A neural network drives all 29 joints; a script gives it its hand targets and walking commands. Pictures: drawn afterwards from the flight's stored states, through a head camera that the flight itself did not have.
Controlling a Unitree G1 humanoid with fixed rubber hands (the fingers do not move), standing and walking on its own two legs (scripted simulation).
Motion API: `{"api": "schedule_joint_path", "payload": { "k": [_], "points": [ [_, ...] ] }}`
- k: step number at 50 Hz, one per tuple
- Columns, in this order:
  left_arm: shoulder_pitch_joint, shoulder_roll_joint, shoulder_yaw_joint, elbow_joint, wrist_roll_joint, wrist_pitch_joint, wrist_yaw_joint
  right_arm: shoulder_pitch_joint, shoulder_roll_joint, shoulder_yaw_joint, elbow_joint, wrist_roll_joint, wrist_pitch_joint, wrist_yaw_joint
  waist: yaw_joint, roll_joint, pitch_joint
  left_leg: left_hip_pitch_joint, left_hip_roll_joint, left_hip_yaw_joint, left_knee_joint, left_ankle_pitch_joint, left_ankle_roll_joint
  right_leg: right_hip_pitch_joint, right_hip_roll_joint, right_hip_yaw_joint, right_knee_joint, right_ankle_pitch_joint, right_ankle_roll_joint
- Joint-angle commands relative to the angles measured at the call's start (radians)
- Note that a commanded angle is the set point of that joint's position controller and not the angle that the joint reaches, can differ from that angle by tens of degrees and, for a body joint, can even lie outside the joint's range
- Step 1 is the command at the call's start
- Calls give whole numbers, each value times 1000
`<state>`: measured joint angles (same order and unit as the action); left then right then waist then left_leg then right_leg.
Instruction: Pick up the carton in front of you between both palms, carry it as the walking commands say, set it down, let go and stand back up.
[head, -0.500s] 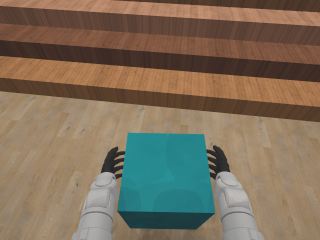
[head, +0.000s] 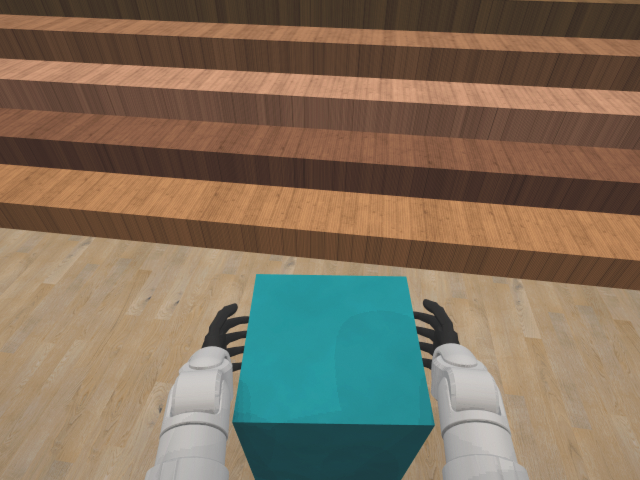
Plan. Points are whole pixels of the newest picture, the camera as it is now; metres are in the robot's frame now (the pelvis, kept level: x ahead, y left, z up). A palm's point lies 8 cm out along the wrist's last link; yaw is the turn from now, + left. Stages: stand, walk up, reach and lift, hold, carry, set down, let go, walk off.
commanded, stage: reach and lift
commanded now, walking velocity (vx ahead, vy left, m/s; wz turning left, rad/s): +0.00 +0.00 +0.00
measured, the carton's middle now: (329, 383) +0.30 +0.00 -0.05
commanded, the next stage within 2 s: hold in 0.72 s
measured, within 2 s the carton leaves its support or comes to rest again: neither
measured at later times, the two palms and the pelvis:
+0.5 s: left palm (215, 347) +0.30 +0.15 +0.04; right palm (444, 344) +0.31 -0.15 +0.04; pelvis +0.02 +0.00 +0.01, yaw +0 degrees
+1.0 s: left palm (211, 345) +0.29 +0.15 +0.06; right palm (450, 341) +0.30 -0.15 +0.06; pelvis +0.01 +0.00 +0.01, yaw +0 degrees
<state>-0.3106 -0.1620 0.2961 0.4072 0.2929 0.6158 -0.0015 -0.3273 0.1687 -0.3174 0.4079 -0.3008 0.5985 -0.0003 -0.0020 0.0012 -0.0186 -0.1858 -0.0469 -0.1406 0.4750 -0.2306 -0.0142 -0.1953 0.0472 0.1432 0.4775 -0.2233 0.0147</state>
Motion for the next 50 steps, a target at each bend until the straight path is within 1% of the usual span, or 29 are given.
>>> {"api": "schedule_joint_path", "payload": {
  "k": [1, 5, 9, 23, 29, 35, 37, 40, 42, 46, 50],
  "points": [
    [-605, -965, -556, -12, -238, -40, -254, -529, 985, 562, 49, 230, -10, 262, 3, -2, -234, 38, -40, 78, -90, 21, 12, 71, 38, -76, -84, 36, -2],
    [-594, -960, -551, -13, -235, -32, -251, -521, 974, 559, 47, 226, -4, 262, 5, 1, -236, 54, -40, 79, -98, 39, 9, 78, 41, -78, -92, 50, -3],
    [-573, -953, -556, -29, -234, -24, -247, -498, 962, 560, 32, 225, 3, 259, 3, 2, -240, 76, -41, 80, -106, 83, 4, 94, 44, -79, -100, 92, -1],
    [-461, -935, -598, -128, -263, 10, -237, -392, 942, 601, -67, 256, 37, 249, 2, 1, -249, 139, -50, 70, -129, 237, -4, 158, 54, -73, -125, 244, 9],
    [-439, -926, -611, -162, -273, 25, -236, -369, 937, 614, -101, 266, 52, 247, 2, 0, -240, 151, -53, 67, -136, 259, -5, 170, 55, -69, -133, 268, 12],
    [-442, -920, -615, -179, -279, 40, -236, -370, 933, 618, -119, 271, 67, 246, 2, 0, -227, 153, -53, 67, -143, 246, -5, 174, 54, -69, -140, 258, 13],
    [-448, -924, -636, -203, -291, 45, -236, -375, 939, 639, -142, 283, 72, 245, 0, -1, -241, 163, -53, 66, -144, 256, -5, 184, 55, -69, -141, 268, 14],
    [-446, -925, -683, -270, -321, 69, -233, -372, 942, 686, -208, 311, 95, 240, -4, -2, -279, 193, -52, 59, -148, 306, -7, 212, 54, -66, -145, 318, 18],
    [-428, -905, -669, -270, -313, 92, -228, -354, 922, 674, -210, 304, 118, 236, -3, -1, -243, 190, -52, 58, -161, 284, -6, 210, 52, -65, -159, 295, 18],
    [-426, -874, -606, -211, -274, 114, -232, -356, 894, 614, -157, 269, 141, 240, 0, -1, -130, 147, -48, 69, -182, 147, 0, 173, 47, -72, -181, 158, 9],
    [-488, -897, -606, -204, -278, 109, -242, -420, 913, 616, -150, 274, 136, 250, 1, -2, -148, 139, -45, 73, -174, 117, 3, 168, 45, -76, -171, 127, 8]
  ]
}}
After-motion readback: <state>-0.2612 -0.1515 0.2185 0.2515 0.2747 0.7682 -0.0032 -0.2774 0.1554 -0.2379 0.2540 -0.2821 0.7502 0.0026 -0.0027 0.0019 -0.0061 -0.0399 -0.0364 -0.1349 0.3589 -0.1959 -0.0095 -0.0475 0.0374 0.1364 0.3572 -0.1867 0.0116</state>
